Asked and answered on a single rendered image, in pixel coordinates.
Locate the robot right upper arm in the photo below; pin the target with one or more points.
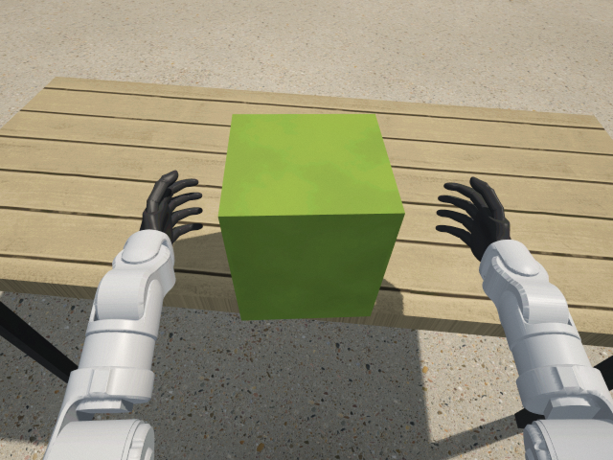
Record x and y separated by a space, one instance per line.
579 439

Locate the robot left hand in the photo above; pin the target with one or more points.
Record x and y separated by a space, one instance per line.
159 213

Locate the table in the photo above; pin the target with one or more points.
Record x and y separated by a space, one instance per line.
80 159

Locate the right robot forearm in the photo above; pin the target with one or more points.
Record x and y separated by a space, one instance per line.
556 378

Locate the carton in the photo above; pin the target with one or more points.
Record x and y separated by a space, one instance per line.
309 214

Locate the left robot forearm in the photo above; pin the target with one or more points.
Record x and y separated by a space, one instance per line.
115 363

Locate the robot right hand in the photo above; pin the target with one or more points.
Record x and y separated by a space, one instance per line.
487 222

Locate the robot left upper arm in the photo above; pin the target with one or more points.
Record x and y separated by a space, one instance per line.
104 440

